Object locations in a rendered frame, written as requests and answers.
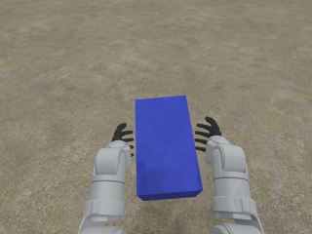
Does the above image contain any robot right forearm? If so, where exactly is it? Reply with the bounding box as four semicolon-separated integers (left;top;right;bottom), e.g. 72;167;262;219
205;136;264;234

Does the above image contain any carton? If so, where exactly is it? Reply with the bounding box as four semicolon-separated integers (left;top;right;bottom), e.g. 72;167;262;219
135;96;203;201

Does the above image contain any robot left forearm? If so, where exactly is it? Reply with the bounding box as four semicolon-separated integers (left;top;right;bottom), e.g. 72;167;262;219
77;140;132;234

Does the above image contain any robot right upper arm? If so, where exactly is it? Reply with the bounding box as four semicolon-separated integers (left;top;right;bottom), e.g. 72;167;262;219
210;222;261;234

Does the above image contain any right robot hand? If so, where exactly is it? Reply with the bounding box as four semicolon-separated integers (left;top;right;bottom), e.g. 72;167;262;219
194;116;221;152

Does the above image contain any left robot hand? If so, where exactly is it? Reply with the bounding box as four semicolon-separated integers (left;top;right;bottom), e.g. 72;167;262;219
111;123;134;157

